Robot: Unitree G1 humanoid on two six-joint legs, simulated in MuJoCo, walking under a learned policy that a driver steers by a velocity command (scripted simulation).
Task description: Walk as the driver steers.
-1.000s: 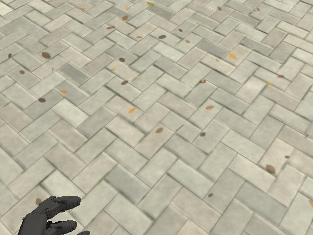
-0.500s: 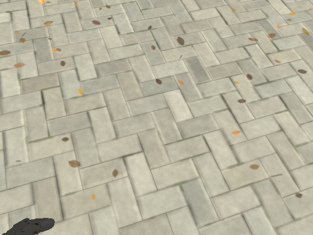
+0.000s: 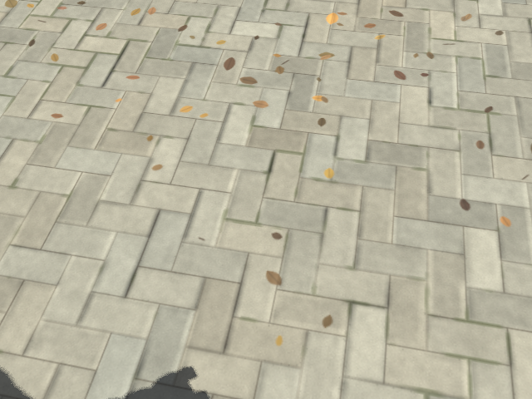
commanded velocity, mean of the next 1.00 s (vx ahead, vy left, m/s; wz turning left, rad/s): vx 0.23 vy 0.00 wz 0.07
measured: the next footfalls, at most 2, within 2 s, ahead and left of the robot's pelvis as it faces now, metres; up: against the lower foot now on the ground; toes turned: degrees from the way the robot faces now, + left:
left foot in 0.20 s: +0.04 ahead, +0.16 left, +0.00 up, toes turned +8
right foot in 0.54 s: +0.07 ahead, -0.08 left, +0.00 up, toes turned +10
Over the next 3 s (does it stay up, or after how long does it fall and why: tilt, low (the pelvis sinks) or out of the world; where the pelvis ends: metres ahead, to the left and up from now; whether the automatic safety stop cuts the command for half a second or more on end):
stays up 1.71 -0.35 -0.02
